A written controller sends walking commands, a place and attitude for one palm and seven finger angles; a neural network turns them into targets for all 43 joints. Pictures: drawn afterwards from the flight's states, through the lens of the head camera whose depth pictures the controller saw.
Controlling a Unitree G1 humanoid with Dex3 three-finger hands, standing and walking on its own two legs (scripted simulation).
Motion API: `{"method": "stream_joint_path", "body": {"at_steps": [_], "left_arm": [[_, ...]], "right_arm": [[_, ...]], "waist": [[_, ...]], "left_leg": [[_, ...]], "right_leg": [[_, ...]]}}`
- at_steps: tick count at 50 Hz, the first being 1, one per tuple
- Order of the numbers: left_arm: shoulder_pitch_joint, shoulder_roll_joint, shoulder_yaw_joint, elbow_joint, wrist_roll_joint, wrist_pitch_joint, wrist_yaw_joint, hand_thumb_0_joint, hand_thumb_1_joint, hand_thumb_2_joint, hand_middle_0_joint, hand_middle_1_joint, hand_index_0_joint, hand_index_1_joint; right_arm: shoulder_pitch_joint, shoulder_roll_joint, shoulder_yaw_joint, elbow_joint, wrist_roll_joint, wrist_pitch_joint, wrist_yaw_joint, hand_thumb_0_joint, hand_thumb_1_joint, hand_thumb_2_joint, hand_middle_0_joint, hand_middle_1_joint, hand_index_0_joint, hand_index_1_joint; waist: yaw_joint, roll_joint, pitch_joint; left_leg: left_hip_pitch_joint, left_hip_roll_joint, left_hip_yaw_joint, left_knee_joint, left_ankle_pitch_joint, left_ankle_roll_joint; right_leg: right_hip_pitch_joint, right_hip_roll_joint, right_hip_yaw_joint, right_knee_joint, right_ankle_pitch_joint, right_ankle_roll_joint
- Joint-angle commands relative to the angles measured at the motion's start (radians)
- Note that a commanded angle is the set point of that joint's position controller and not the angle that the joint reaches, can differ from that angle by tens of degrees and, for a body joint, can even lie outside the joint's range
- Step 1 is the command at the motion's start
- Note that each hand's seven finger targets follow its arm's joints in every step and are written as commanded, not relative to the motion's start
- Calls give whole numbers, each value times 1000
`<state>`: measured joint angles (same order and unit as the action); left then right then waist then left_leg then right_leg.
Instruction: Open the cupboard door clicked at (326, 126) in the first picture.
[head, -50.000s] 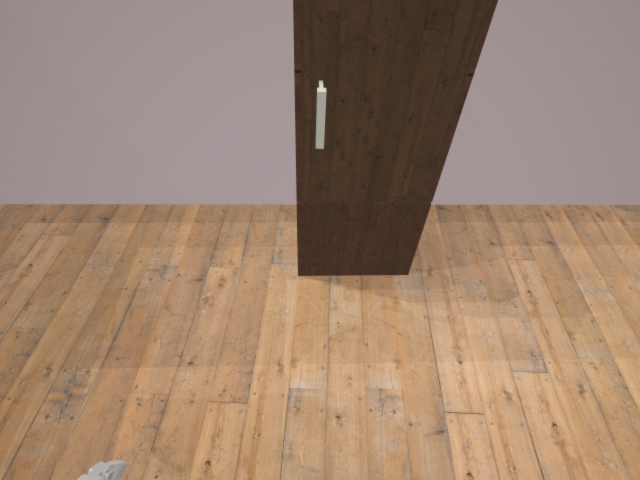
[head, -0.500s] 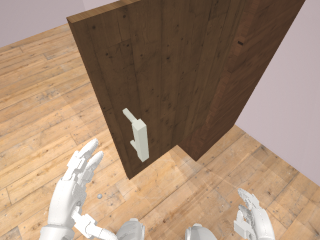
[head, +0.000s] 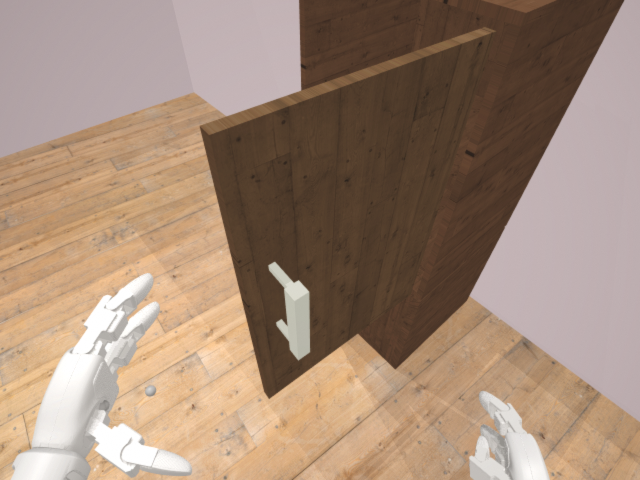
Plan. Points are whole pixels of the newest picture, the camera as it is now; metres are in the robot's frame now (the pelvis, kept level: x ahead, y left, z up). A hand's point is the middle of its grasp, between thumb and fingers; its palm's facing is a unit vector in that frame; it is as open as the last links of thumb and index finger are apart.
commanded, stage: draw the hand back to the body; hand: left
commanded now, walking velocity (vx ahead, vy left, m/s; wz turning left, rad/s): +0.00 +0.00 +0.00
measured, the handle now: (289, 312) +0.33 +0.07 +0.02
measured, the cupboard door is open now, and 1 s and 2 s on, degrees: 87 87 87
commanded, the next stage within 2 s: step back with the hand held close in 1.02 s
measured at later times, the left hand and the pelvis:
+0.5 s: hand (59, 319) +0.21 +0.25 +0.18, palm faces +0.38 -0.83 -0.40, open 10.8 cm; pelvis +0.02 +0.01 +0.05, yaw -1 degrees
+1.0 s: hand (46, 303) +0.21 +0.25 +0.21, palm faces +0.43 -0.81 -0.40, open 7.5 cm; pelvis +0.02 -0.01 +0.06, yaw -1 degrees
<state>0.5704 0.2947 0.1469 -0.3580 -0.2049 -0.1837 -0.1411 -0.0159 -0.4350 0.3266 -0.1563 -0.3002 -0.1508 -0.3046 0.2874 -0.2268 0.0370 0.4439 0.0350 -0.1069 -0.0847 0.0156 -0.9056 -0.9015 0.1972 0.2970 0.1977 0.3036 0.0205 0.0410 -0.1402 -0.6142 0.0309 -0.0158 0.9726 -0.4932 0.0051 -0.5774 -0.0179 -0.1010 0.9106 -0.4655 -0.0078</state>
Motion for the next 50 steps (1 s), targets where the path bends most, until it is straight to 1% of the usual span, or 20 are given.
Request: {"method": "stream_joint_path", "body": {"at_steps": [1,3,5,7,9,10,14,17,19,21,23,30,32,34,36,37,43,45,47,50], "left_arm": [[54,62,12,-254,117,61,191,0,-185,435,-161,-300,-161,-300],[48,97,36,-276,140,85,230,0,-115,465,-164,-300,-164,-300],[17,136,70,-277,154,93,260,0,-45,495,-166,-300,-166,-300],[-9,143,75,-285,165,93,278,0,25,525,-169,-300,-169,-300],[-41,154,91,-297,171,94,290,0,95,555,-171,-300,-171,-300],[-64,182,120,-299,172,94,298,0,130,570,-173,-300,-173,-300],[-94,166,128,-289,177,90,306,0,270,630,-178,-300,-178,-300],[-95,170,154,-276,173,86,303,0,375,675,-181,-300,-181,-300],[-96,174,174,-274,171,83,299,0,445,705,-184,-300,-184,-300],[-89,179,196,-258,166,80,295,0,515,735,-186,-300,-186,-300],[-107,202,230,-281,164,74,292,0,585,765,-189,-300,-189,-300],[-179,256,323,-284,157,57,294,0,830,870,-198,-300,-198,-300],[-200,249,329,-280,151,54,292,0,900,900,-200,-300,-200,-300],[-165,199,292,-211,148,59,282,0,900,900,-200,-300,-200,-300],[-149,169,261,-186,146,62,273,0,900,900,-200,-300,-200,-300],[-159,184,272,-200,146,60,272,0,900,900,-200,-300,-200,-300],[-194,241,312,-272,154,45,281,0,900,900,-200,-300,-200,-300],[-203,263,326,-289,158,43,285,0,900,900,-200,-300,-200,-300],[-194,248,318,-279,156,43,285,0,900,900,-200,-300,-200,-300],[-184,233,308,-242,153,47,281,0,900,900,-200,-300,-200,-300]], "right_arm": [[-91,-84,-33,-160,-6,-39,-28,0,-900,-900,200,300,200,300],[-97,-91,-34,-150,-7,-28,-27,0,-900,-900,200,300,200,300],[-111,-96,-30,-137,-15,-30,-33,0,-900,-900,200,300,200,300],[-115,-97,-27,-131,-16,-36,-38,0,-900,-900,200,300,200,300],[-123,-96,-22,-119,-19,-43,-41,0,-900,-900,200,300,200,300],[-134,-100,-22,-107,-20,-49,-44,0,-900,-900,200,300,200,300],[-140,-95,-15,-73,-23,-67,-41,0,-900,-900,200,300,200,300],[-153,-97,-18,-51,-27,-77,-35,0,-900,-900,200,300,200,300],[-163,-97,-20,-38,-28,-79,-28,0,-900,-900,200,300,200,300],[-176,-97,-22,-26,-30,-79,-21,0,-900,-900,200,300,200,300],[-182,-99,-27,-19,-32,-78,-17,0,-900,-900,200,300,200,300],[-204,-101,-36,13,-36,-75,-10,0,-900,-900,200,300,200,300],[-208,-99,-38,16,-35,-70,-7,0,-900,-900,200,300,200,300],[-208,-98,-41,23,-36,-64,-4,0,-900,-900,200,300,200,300],[-207,-105,-48,25,-34,-56,2,0,-900,-900,200,300,200,300],[-210,-109,-53,22,-35,-52,2,0,-900,-900,200,300,200,300],[-226,-102,-53,24,-42,-57,-5,0,-900,-900,200,300,200,300],[-229,-102,-50,29,-44,-63,-7,0,-900,-900,200,300,200,300],[-230,-95,-48,33,-43,-68,-8,0,-900,-900,200,300,200,300],[-233,-96,-51,41,-42,-69,-9,0,-900,-900,200,300,200,300]], "waist": [[5,60,3],[8,52,2],[12,3,-1],[9,-24,5],[12,-9,17],[19,8,14],[20,37,51],[29,4,56],[34,19,66],[39,3,78],[46,24,56],[52,54,74],[49,52,84],[44,7,129],[40,-11,138],[44,-21,116],[55,26,44],[56,48,50],[54,59,78],[52,16,115]], "left_leg": [[120,-22,-10,-263,266,9],[160,-17,-10,-284,297,12],[191,-16,-10,-318,290,14],[230,-13,-11,-353,285,15],[265,-13,-11,-386,291,16],[283,-16,-4,-397,295,17],[344,-11,-11,-456,340,11],[379,-7,-12,-491,400,8],[402,-5,-5,-511,441,5],[415,-3,0,-529,476,4],[444,-1,6,-541,525,2],[491,-5,21,-578,536,1],[502,-5,24,-588,532,2],[495,-5,31,-598,500,7],[502,-3,35,-603,502,11],[511,-3,36,-606,502,13],[545,-16,41,-603,511,17],[543,-19,39,-602,520,14],[542,-19,41,-605,517,13],[537,-17,44,-608,496,14]], "right_leg": [[113,6,50,-226,215,-16],[147,7,44,-250,238,-14],[193,7,41,-284,237,-14],[217,5,40,-306,235,-11],[243,4,38,-330,237,-10],[268,2,44,-351,245,-12],[310,3,38,-389,266,-11],[366,5,35,-417,314,-11],[393,6,35,-435,343,-10],[427,6,37,-454,381,-11],[455,7,39,-465,414,-10],[499,10,47,-520,443,-14],[497,10,48,-529,445,-10],[484,13,44,-544,431,-5],[486,11,47,-555,435,-3],[496,11,50,-556,439,-2],[535,8,60,-561,466,-5],[543,8,60,-564,475,-8],[526,9,60,-570,473,-6],[511,13,60,-589,457,-5]]}}
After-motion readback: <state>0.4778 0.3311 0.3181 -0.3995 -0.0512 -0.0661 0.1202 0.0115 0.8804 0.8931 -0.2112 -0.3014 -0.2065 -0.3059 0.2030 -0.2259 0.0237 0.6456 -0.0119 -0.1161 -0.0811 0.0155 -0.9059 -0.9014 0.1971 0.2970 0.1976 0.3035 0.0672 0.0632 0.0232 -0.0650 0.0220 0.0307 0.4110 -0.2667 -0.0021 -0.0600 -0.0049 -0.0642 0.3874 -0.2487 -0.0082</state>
